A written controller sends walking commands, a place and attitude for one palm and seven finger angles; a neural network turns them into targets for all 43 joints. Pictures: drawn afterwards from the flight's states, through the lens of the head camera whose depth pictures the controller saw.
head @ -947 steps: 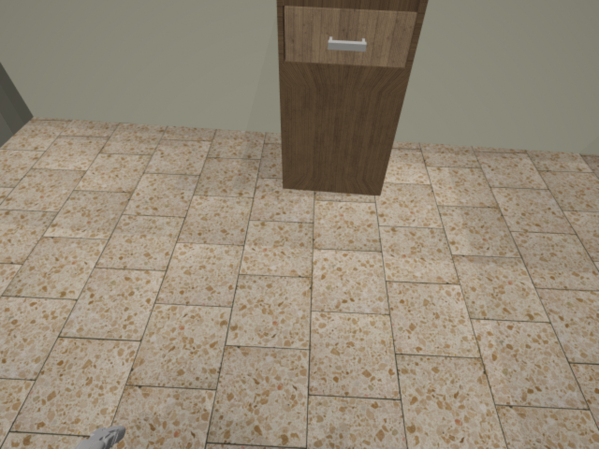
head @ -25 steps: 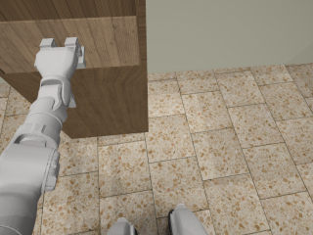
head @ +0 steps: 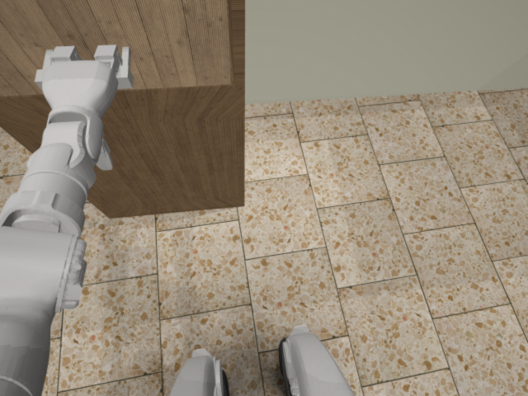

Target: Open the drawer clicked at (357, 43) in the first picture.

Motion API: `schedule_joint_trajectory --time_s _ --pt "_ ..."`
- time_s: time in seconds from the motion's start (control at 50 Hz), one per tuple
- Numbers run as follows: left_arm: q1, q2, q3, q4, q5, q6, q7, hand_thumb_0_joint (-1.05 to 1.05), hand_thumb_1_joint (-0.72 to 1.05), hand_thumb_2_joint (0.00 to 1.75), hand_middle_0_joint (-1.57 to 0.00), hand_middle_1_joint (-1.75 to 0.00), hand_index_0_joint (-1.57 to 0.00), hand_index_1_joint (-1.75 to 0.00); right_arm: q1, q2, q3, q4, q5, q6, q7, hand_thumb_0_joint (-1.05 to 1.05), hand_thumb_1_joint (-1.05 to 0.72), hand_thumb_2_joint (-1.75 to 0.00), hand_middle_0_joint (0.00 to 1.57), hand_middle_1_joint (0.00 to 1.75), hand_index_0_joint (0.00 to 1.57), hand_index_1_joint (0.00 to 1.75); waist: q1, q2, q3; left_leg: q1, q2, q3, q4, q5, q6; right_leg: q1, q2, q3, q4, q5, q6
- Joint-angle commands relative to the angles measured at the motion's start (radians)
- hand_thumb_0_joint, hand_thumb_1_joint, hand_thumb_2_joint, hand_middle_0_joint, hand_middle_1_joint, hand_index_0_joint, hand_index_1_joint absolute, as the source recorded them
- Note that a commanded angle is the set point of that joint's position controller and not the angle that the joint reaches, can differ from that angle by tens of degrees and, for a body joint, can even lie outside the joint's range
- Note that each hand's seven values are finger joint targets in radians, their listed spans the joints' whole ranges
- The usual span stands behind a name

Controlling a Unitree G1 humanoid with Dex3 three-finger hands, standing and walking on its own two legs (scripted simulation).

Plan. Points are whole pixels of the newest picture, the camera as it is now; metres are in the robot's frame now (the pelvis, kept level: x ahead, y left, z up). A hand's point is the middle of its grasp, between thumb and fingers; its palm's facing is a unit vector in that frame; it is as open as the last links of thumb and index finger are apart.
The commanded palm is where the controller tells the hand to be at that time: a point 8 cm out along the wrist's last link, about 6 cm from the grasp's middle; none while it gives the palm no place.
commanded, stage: lower the fingers behind the handle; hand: left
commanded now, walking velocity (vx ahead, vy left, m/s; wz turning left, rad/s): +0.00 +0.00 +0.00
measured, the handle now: (87, 67) +0.61 +0.21 +0.04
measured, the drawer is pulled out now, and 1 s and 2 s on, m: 0.00 0.00 0.09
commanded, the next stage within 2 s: close the thumb around the handle in 0.32 s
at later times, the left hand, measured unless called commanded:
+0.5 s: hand (98, 109) +0.55 +0.20 +0.02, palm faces -0.09 +0.00 -1.00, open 13.9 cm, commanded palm +0.52 +0.19 +0.07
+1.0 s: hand (98, 107) +0.55 +0.20 +0.03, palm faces -0.08 +0.00 -1.00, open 6.3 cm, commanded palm +0.53 +0.19 +0.07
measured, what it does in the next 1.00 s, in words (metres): stands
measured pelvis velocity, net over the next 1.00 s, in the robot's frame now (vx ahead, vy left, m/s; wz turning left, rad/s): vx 0.03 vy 0.00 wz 0.00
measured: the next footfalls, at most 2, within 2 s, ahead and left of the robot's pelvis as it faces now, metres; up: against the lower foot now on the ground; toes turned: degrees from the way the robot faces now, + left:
none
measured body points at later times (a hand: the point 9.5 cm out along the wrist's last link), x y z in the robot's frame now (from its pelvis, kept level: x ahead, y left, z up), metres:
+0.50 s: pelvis +0.02 +0.00 +0.01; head +0.17 +0.00 +0.43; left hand +0.55 +0.20 +0.08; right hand -0.01 -0.27 -0.11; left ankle -0.02 +0.11 -0.66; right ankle +0.04 -0.13 -0.66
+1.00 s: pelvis +0.03 +0.00 +0.02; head +0.17 +0.00 +0.44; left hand +0.55 +0.20 +0.08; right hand +0.02 -0.28 -0.11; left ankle -0.02 +0.11 -0.66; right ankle +0.04 -0.13 -0.66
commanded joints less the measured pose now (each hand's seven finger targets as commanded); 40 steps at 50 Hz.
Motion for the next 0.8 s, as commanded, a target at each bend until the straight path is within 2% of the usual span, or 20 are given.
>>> schedule_joint_trajectory --time_s 0.0,0.02,0.04,0.06,0.08,0.1,0.16,0.2,0.22,0.3,0.34,0.38,0.4,0.42,0.52,0.54,0.6,0.64,0.7,0.78 --pt "-0.425 0.16 0.044 -0.184 -0.002 0.016 0.033 0.0 -0.5 0.3 -0.3 -1.2 -0.3 -1.2 0.206 -0.169 -0.065 -0.021 -0.006 -0.013 -0.007 0.0 -0.9 -0.9 0.2 0.3 0.2 0.3 -0.038 0.123 -0.577 0.385 -0.011 -0.039 -0.1 0.49 0.006 0.302 0.042 -0.042 -0.075 0.275 -0.043" --pt "-0.431 0.188 0.067 -0.202 -0.007 0.021 0.038 0.0 -0.5 0.3 -0.3 -1.2 -0.3 -1.2 0.211 -0.171 -0.065 -0.017 -0.007 -0.012 -0.004 0.0 -0.9 -0.9 0.2 0.3 0.2 0.3 -0.031 0.131 -0.611 0.413 -0.009 -0.044 -0.097 0.534 0.002 0.315 0.045 -0.043 -0.073 0.301 -0.043" --pt "-0.432 0.179 0.057 -0.183 0.002 0.038 0.041 0.0 -0.5 0.3 -0.3 -1.2 -0.3 -1.2 0.207 -0.175 -0.067 -0.01 -0.007 -0.009 -0.002 0.0 -0.9 -0.9 0.2 0.3 0.2 0.3 -0.039 0.116 -0.62 0.428 -0.007 -0.051 -0.09 0.567 -0.001 0.307 0.047 -0.045 -0.071 0.31 -0.043" --pt "-0.423 0.136 0.021 -0.162 0.006 0.056 0.041 0.0 -0.5 0.3 -0.3 -1.2 -0.3 -1.2 0.21 -0.167 -0.064 -0.008 -0.006 -0.007 -0.002 0.0 -0.9 -0.9 0.2 0.3 0.2 0.3 -0.048 0.121 -0.594 0.429 -0.005 -0.05 -0.094 0.571 -0.001 0.303 0.047 -0.05 -0.083 0.306 -0.04" --pt "-0.397 0.148 0.036 -0.146 0.003 0.071 0.037 0.0 -0.5 0.3 -0.3 -1.2 -0.3 -1.2 0.21 -0.17 -0.062 -0.004 -0.001 -0.002 0.001 0.0 -0.9 -0.9 0.2 0.3 0.2 0.3 -0.038 0.108 -0.552 0.417 -0.004 -0.05 -0.106 0.553 -0.003 0.302 0.05 -0.052 -0.092 0.297 -0.04" --pt "-0.4 0.135 0.018 -0.127 0.001 0.082 0.034 0.0 -0.5 0.3 -0.3 -1.2 -0.3 -1.2 0.198 -0.17 -0.056 -0.004 -0.002 -0.001 0.0 0.0 -0.9 -0.9 0.2 0.3 0.2 0.3 -0.047 0.092 -0.513 0.391 -0.008 -0.043 -0.115 0.513 0.004 0.309 0.051 -0.052 -0.106 0.283 -0.039" --pt "-0.426 0.171 0.028 -0.11 -0.006 0.093 0.015 0.0 -0.5 0.3 -0.3 -1.2 -0.3 -1.2 0.193 -0.171 -0.047 -0.005 0.002 0.004 -0.01 0.0 -0.9 -0.9 0.2 0.3 0.2 0.3 -0.061 0.047 -0.463 0.339 -0.014 -0.034 -0.138 0.44 0.017 0.346 0.048 -0.044 -0.126 0.277 -0.035" --pt "-0.387 0.162 0.026 -0.109 -0.013 0.084 -0.005 0.0 -0.5 0.3 -0.3 -1.2 -0.3 -1.2 0.186 -0.166 -0.044 -0.014 0.001 0.003 -0.011 0.0 -0.9 -0.9 0.2 0.3 0.2 0.3 -0.047 0.063 -0.463 0.342 -0.019 -0.026 -0.144 0.443 0.019 0.366 0.048 -0.041 -0.13 0.289 -0.037" --pt "-0.379 0.184 0.039 -0.116 -0.013 0.076 -0.014 0.0 -0.5 0.3 -0.3 -1.2 -0.3 -1.2 0.188 -0.169 -0.042 -0.015 0.002 0.006 -0.012 0.0 -0.9 -0.9 0.2 0.3 0.2 0.3 -0.04 0.069 -0.468 0.349 -0.017 -0.03 -0.147 0.45 0.016 0.368 0.048 -0.043 -0.125 0.291 -0.038" --pt "-0.295 0.166 0.043 -0.132 -0.023 0.023 -0.041 0.0 -0.5 0.3 -0.3 -1.2 -0.3 -1.2 0.18 -0.158 -0.042 -0.034 -0.002 0.006 -0.018 0.0 -0.9 -0.9 0.2 0.3 0.2 0.3 -0.025 0.032 -0.46 0.333 -0.018 -0.019 -0.142 0.466 0.022 0.406 0.047 -0.035 -0.126 0.33 -0.036" --pt "-0.309 0.137 0.03 -0.165 -0.022 -0.007 -0.037 0.0 -0.5 0.3 -0.3 -1.2 -0.3 -1.2 0.183 -0.153 -0.048 -0.038 -0.002 0.004 -0.017 0.0 -0.9 -0.9 0.2 0.3 0.2 0.3 -0.028 0.04 -0.467 0.345 -0.016 -0.021 -0.139 0.473 0.02 0.39 0.049 -0.033 -0.122 0.329 -0.038" --pt "-0.269 0.134 0.045 -0.196 -0.023 -0.03 -0.023 0.0 -0.5 0.3 -0.3 -1.2 -0.3 -1.2 0.186 -0.153 -0.055 -0.036 -0.006 0.0 -0.014 0.0 -0.9 -0.9 0.2 0.3 0.2 0.3 -0.009 0.068 -0.49 0.37 -0.014 -0.02 -0.133 0.509 0.016 0.387 0.048 -0.033 -0.117 0.341 -0.039" --pt "-0.238 0.138 0.052 -0.177 -0.018 -0.031 -0.015 0.0 -0.5 0.3 -0.3 -1.2 -0.3 -1.2 0.18 -0.153 -0.054 -0.035 -0.007 0.001 -0.015 0.0 -0.9 -0.9 0.2 0.3 0.2 0.3 -0.005 0.035 -0.481 0.358 -0.014 -0.019 -0.129 0.513 0.017 0.393 0.048 -0.033 -0.115 0.345 -0.039" --pt "-0.257 0.123 0.044 -0.196 -0.024 -0.036 -0.009 0.0 -0.44 0.32 -0.3 -1.21 -0.3 -1.21 0.184 -0.152 -0.057 -0.037 -0.007 0.0 -0.012 0.0 -0.9 -0.9 0.2 0.3 0.2 0.3 -0.012 0.044 -0.488 0.356 -0.014 -0.017 -0.128 0.509 0.017 0.395 0.048 -0.031 -0.114 0.35 -0.038" --pt "-0.234 0.113 0.053 -0.21 -0.022 -0.025 0.03 0.0 -0.16 0.44 -0.32 -1.24 -0.32 -1.24 0.188 -0.155 -0.067 -0.024 -0.009 0.001 -0.002 0.0 -0.9 -0.9 0.2 0.3 0.2 0.3 -0.001 0.044 -0.516 0.387 -0.011 -0.021 -0.126 0.578 0.012 0.407 0.049 -0.032 -0.111 0.385 -0.038" --pt "-0.251 0.101 0.047 -0.2 -0.023 -0.018 0.035 0.0 -0.11 0.47 -0.33 -1.24 -0.33 -1.24 0.191 -0.153 -0.07 -0.017 -0.007 0.002 -0.001 0.0 -0.9 -0.9 0.2 0.3 0.2 0.3 -0.011 0.022 -0.51 0.389 -0.011 -0.022 -0.123 0.594 0.013 0.407 0.049 -0.032 -0.114 0.398 -0.037" --pt "-0.256 0.116 0.051 -0.177 -0.017 0.013 0.05 0.0 0.06 0.54 -0.34 -1.26 -0.34 -1.26 0.189 -0.16 -0.07 -0.002 -0.008 0.006 0.002 0.0 -0.9 -0.9 0.2 0.3 0.2 0.3 -0.013 0.034 -0.473 0.38 -0.011 -0.018 -0.133 0.585 0.012 0.405 0.047 -0.033 -0.123 0.4 -0.036" --pt "-0.271 0.142 0.07 -0.197 -0.019 0.022 0.052 0.0 0.17 0.59 -0.35 -1.27 -0.35 -1.27 0.189 -0.163 -0.071 -0.005 -0.008 0.013 0.005 0.0 -0.9 -0.9 0.2 0.3 0.2 0.3 -0.005 0.033 -0.522 0.398 -0.015 -0.016 -0.135 0.608 0.012 0.44 0.048 -0.028 -0.121 0.428 -0.037" --pt "-0.253 0.12 0.043 -0.154 -0.012 0.047 0.046 0.0 0.34 0.66 -0.36 -1.29 -0.36 -1.29 0.182 -0.16 -0.067 -0.004 -0.005 0.019 0.002 0.0 -0.9 -0.9 0.2 0.3 0.2 0.3 -0.012 0.014 -0.469 0.377 -0.017 -0.013 -0.147 0.589 0.014 0.445 0.047 -0.033 -0.134 0.424 -0.035" --pt "-0.251 0.101 0.031 -0.16 -0.015 0.05 0.032 0.0 0.56 0.76 -0.38 -1.31 -0.38 -1.31 0.181 -0.158 -0.068 -0.01 -0.005 0.022 0.001 0.0 -0.9 -0.9 0.2 0.3 0.2 0.3 -0.013 0.035 -0.484 0.406 -0.017 -0.01 -0.151 0.605 0.014 0.446 0.048 -0.03 -0.14 0.43 -0.034"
